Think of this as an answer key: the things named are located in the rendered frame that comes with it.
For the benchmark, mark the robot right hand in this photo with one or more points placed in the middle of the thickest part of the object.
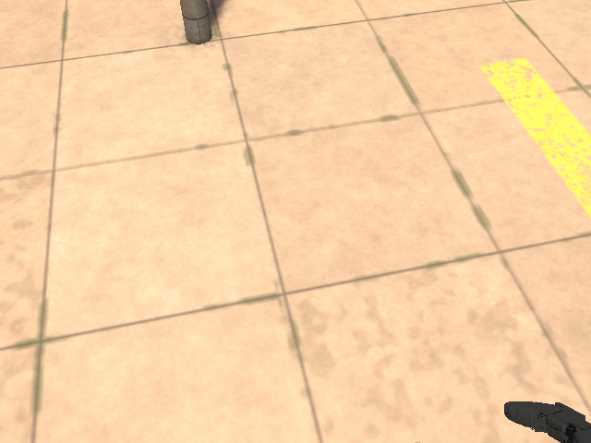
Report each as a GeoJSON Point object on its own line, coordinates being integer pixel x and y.
{"type": "Point", "coordinates": [560, 421]}

